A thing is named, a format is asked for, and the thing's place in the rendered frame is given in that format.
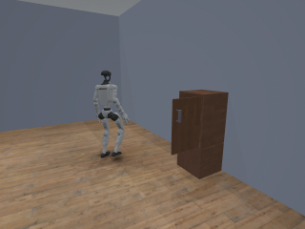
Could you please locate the right robot hand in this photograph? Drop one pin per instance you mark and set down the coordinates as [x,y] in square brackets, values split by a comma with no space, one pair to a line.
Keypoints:
[125,118]

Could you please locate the handle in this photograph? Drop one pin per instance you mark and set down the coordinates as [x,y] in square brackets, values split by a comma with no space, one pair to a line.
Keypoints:
[179,116]

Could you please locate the robot right thigh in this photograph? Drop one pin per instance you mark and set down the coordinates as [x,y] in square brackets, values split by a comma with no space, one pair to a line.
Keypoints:
[118,121]

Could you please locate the robot right forearm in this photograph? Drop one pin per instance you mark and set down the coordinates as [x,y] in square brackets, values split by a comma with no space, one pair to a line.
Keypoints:
[118,106]

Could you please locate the cupboard door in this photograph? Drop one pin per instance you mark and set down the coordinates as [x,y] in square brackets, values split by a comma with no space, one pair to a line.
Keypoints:
[185,135]

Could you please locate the left robot upper arm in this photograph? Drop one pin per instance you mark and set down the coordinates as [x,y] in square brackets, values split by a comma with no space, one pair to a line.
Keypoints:
[96,94]

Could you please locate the left robot hand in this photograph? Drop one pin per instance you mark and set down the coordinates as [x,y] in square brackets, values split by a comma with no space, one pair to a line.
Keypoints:
[97,114]

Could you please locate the robot left forearm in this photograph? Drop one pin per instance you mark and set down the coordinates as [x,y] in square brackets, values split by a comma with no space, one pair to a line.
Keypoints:
[96,106]

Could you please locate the left robot shin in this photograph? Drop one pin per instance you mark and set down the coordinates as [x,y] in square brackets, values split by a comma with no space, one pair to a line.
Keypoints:
[105,142]

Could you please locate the right robot upper arm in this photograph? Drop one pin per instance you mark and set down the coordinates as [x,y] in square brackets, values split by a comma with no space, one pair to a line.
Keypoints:
[114,92]

